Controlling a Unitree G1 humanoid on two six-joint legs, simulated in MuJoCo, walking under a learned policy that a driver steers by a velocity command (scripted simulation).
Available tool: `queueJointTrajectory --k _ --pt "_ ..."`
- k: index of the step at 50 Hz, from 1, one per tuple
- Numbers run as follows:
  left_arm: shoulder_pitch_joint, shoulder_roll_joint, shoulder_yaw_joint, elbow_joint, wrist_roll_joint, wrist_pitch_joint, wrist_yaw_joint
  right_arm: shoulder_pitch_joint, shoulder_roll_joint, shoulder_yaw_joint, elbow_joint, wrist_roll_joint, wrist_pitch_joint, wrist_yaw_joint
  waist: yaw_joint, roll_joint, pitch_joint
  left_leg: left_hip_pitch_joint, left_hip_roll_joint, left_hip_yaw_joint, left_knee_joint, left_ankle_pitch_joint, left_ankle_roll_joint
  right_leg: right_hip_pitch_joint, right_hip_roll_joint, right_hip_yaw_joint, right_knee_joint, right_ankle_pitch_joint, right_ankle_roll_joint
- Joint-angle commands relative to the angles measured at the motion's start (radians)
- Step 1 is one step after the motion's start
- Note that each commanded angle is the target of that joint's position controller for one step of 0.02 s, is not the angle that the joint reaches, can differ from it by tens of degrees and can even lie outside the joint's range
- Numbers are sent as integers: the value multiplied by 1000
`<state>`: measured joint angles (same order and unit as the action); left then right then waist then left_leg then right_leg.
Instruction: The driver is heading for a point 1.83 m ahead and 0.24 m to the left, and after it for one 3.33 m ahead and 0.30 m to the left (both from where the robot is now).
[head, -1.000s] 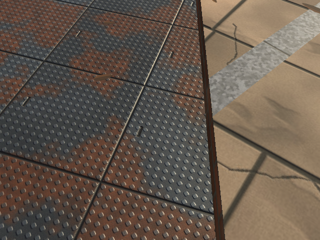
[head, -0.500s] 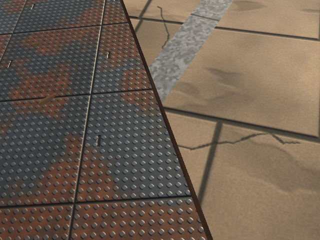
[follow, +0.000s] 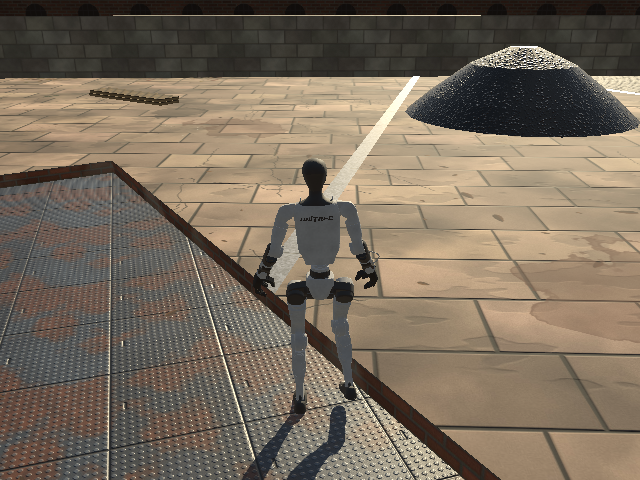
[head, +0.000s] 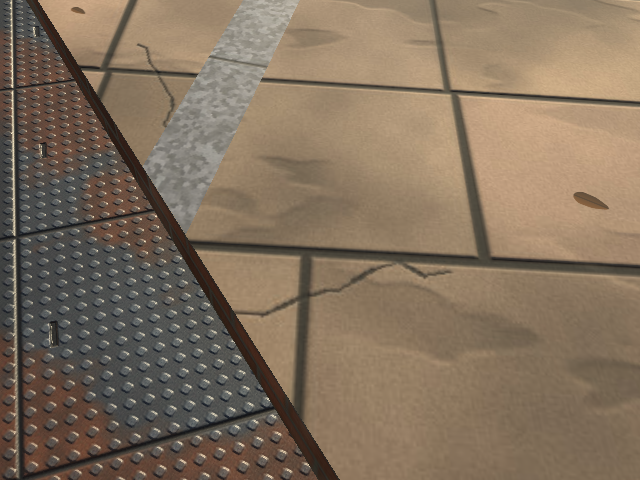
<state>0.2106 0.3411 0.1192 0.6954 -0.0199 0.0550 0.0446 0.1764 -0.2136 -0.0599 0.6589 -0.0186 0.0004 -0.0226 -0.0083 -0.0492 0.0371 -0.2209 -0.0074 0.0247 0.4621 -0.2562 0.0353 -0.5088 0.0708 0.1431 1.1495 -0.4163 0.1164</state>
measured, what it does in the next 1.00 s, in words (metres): steps on the spot: right foot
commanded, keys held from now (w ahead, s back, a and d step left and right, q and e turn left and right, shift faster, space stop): no key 0.64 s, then w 0.36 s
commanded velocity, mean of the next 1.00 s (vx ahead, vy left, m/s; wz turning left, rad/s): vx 0.09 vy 0.00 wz -0.07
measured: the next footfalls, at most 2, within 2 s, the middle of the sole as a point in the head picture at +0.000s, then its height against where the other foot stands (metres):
right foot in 0.16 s outside the picture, level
right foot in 1.40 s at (401, 470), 0.15 m higher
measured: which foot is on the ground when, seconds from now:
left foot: down 0.00-1.00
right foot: up 0.00-0.14, down 0.16-0.92, up 0.94-1.00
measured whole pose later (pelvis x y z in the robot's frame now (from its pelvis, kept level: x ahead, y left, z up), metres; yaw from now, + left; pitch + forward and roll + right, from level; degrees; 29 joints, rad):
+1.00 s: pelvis +0.05 +0.01 -0.01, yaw -1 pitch +0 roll +0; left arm 0.28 0.24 0.05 0.89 -0.03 -0.06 0.01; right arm 0.39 -0.22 -0.06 0.82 0.00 -0.09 0.00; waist -0.03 -0.02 0.00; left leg -0.15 -0.03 0.04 0.53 -0.38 0.06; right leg -0.35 0.02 0.05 1.02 -0.47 0.00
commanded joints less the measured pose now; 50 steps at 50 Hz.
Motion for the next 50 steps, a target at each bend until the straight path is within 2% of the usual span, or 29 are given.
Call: queueJointTrajectory --k 1,2,4,6,7,8,9,10,11,13,16,23,32,33,34,37,39,41,42,43,44,45,46,47,48,49,50 --pt "-60 -9 -23 -87 13 -19 -8 -68 -116 -17 -67 5 -14 -8 0 215 -88 116 194 -159 -123 334 173 55 -62 -48 -259 -10 9" --pt "-73 -25 -34 -92 16 -23 -13 -53 -134 -22 -59 9 -11 -5 -13 232 -88 111 201 -164 -124 341 180 108 -77 -80 -356 -52 2" --pt "-74 1 -32 -88 9 -28 -20 -11 -168 -31 -43 18 -5 2 -31 236 -79 117 221 -201 -113 358 197 166 -74 -116 -500 -59 -14" --pt "-11 9 -29 -56 11 -35 -25 -11 -160 -24 -34 33 -2 7 7 202 -76 98 213 -202 -78 404 174 282 -68 -130 -766 160 -52" --pt "22 19 -32 -41 25 -35 -26 39 -143 -16 -17 36 -8 11 4 165 -89 53 203 -195 -77 412 128 391 -85 -87 -838 296 -77" --pt "15 71 -25 -58 33 -36 -19 41 -125 -7 -22 16 -25 20 -6 86 -127 -1 168 -159 -44 335 63 489 -169 2 -799 514 -110" --pt "-15 107 -15 -37 40 -37 -21 66 -106 -4 -29 -2 -38 25 -64 -85 -134 -5 83 -60 -51 149 4 439 -190 22 -700 496 -160" --pt "-43 36 -27 -56 35 -42 -29 18 -119 -1 -29 -16 -40 26 -24 -68 -133 29 62 -34 -32 80 -35 392 -183 26 -709 405 -187" --pt "-51 -10 -42 -53 40 -48 -33 -12 -113 -1 -33 -14 -39 30 -14 -48 -117 28 55 -29 -30 78 -46 371 -174 24 -720 328 -178" --pt "-56 -4 -42 -47 41 -57 -36 -24 -105 -1 -34 -3 -27 27 -6 -25 -63 15 54 -28 -24 118 -37 329 -154 17 -731 285 -154" --pt "-42 -13 -48 -34 37 -66 -38 6 -102 -4 -26 1 -18 24 -13 -15 -34 27 59 -35 -32 123 -30 292 -144 11 -733 270 -144" --pt "-51 -24 -53 -11 36 -74 -39 42 -99 -9 -4 3 -15 11 -16 30 -25 49 64 -37 -32 125 -41 273 -130 4 -736 252 -141" --pt "-41 -40 -56 60 32 -82 -42 73 -100 -14 26 6 -11 -5 -17 38 -33 68 70 -39 -26 149 -43 276 -115 -13 -736 282 -136" --pt "-29 -48 -58 76 34 -81 -40 87 -89 -11 37 5 -8 -7 -18 32 -52 78 61 -27 -28 93 -44 283 -107 -19 -748 213 -137" --pt "-13 -59 -69 87 58 -67 -34 97 -76 1 56 -13 -5 14 -10 35 -25 62 75 -41 -58 72 -36 288 -126 -1 -790 167 -141" --pt "11 -1 -49 111 55 -48 -34 96 -86 -5 66 -16 -5 27 -2 -11 20 -1 18 12 27 -146 -12 270 -121 35 -810 -133 -192" --pt "47 19 -42 121 52 -45 -37 96 -79 -1 67 -15 -12 33 15 -49 71 -95 -5 36 95 -226 0 258 -172 120 -854 -308 -236" --pt "76 39 -36 129 48 -50 -41 90 -61 6 58 -17 -25 39 24 -93 111 -159 -11 42 158 -209 24 258 -246 226 -898 -384 -286" --pt "49 35 -36 119 -9 -77 -32 92 -74 -7 57 67 -54 13 12 -98 119 -178 1 14 178 -174 38 253 -282 275 -895 -320 -305" --pt "41 27 -40 124 -17 -94 -30 110 -72 -3 65 72 -75 4 -3 -101 112 -153 12 -5 153 -154 54 250 -291 279 -878 -245 -309" --pt "13 12 -45 121 -12 -105 -30 159 -72 -5 85 62 -89 3 -30 -93 97 -100 20 -19 104 -124 69 236 -269 232 -836 -145 -293" --pt "-34 -12 -52 106 -6 -113 -32 225 -87 -11 111 51 -99 5 -63 -47 76 7 32 -51 34 -84 81 184 -204 131 -755 -11 -252" --pt "-68 -53 -62 88 0 -125 -31 299 -147 -32 140 47 -105 10 -82 115 42 157 97 -177 -54 0 107 90 -73 -54 -550 131 -179" --pt "-99 -48 -64 64 13 -149 -24 414 -231 -59 164 39 -104 17 -132 320 -11 381 242 -446 -166 167 196 -113 4 -156 -268 132 -113" --pt "-113 -1 -51 57 1 -160 -21 451 -212 -52 174 20 -104 22 -132 297 -9 454 353 -611 -206 281 271 -288 -10 -112 -33 -133 -97" --pt "-92 7 -46 61 -20 -161 -26 403 -166 -34 162 5 -106 24 -90 183 17 444 375 -587 -197 291 280 -353 -66 -69 121 -132 -120" --pt "-84 -10 -50 69 -30 -157 -34 359 -141 -26 149 5 -105 23 -70 124 28 439 358 -506 -210 282 269 -403 -101 -73 185 -70 -142"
